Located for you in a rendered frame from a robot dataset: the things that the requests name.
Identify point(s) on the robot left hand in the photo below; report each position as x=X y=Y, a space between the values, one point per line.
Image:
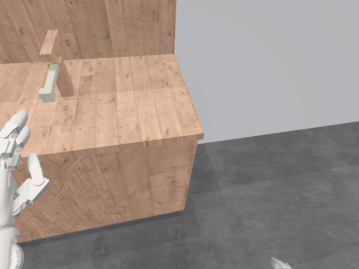
x=13 y=138

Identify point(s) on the counter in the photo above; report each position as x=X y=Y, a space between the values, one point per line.
x=119 y=142

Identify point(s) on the robot right hand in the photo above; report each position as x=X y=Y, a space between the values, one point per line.
x=277 y=264

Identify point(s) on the tap lever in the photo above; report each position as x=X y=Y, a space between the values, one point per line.
x=47 y=93

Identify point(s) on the robot left forearm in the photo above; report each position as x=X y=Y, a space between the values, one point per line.
x=11 y=254

